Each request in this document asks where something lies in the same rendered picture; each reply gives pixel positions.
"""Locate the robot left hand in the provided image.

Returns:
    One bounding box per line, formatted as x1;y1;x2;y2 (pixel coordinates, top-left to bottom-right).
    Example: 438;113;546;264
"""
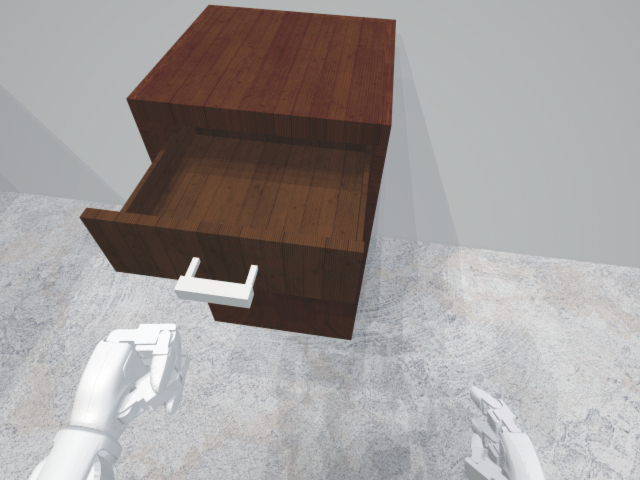
69;324;190;439

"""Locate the cabinet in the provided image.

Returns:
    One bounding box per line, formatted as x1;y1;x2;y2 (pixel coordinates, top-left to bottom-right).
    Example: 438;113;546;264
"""
126;5;396;340

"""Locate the robot left forearm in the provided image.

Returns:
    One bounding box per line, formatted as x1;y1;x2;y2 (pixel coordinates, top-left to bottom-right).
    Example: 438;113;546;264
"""
28;426;122;480

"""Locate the drawer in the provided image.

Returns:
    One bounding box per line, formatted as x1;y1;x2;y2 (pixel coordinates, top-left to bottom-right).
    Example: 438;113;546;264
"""
80;125;372;304

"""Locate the robot right hand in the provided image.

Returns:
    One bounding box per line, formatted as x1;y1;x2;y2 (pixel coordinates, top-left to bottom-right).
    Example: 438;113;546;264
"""
465;386;547;480

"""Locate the handle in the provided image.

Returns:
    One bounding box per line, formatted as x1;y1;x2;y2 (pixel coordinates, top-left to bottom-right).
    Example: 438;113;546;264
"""
174;257;258;308

